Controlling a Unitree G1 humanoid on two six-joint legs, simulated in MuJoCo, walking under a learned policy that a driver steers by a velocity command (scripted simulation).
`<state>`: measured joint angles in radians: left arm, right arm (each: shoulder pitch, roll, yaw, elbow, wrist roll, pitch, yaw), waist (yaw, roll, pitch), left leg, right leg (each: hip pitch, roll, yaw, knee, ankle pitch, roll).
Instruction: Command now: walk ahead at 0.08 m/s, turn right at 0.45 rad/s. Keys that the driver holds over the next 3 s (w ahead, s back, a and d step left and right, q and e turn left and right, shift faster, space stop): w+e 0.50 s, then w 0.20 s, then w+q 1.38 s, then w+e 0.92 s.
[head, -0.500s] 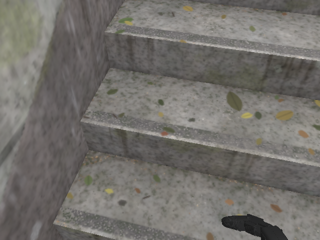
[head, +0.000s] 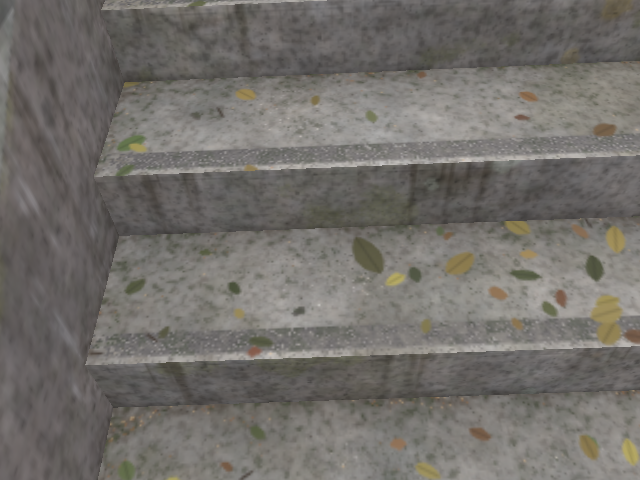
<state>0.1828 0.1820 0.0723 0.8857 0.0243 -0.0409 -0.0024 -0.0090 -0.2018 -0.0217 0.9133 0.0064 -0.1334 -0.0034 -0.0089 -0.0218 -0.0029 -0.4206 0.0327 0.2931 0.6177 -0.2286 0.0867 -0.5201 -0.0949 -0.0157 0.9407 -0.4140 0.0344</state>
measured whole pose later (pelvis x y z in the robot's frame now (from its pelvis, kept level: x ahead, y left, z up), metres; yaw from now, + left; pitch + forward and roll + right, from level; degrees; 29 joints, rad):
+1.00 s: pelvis +0.42 -0.03 +0.17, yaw -16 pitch +7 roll +0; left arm -0.11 0.18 -0.07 0.71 0.06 -0.05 -0.06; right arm 0.68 -0.14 0.04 1.14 -0.12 -0.10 0.04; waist -0.17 0.00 -0.14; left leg -0.29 -0.05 -0.10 0.65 -0.47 0.05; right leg -1.40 -0.08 0.04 2.02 -0.34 -0.20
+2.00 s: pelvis +0.99 -0.15 +0.48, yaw +16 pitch +6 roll +3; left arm 0.12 0.19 -0.01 0.92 0.06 -0.05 -0.07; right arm 0.47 -0.16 0.00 1.15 -0.06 -0.05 0.08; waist -0.01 -0.02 -0.15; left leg -0.47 -0.17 -0.01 0.71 -0.34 0.10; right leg -1.15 -0.03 0.18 2.09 -0.07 -0.19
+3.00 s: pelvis +1.53 -0.06 +0.80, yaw +0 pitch +6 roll +4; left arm 0.22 0.21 0.05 1.01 0.02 -0.05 -0.08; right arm 0.21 -0.17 -0.03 1.02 -0.06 -0.05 0.03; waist -0.02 -0.03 -0.14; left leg -0.49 0.02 0.24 0.76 -0.36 0.05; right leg -0.97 -0.01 0.16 1.93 -0.03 -0.24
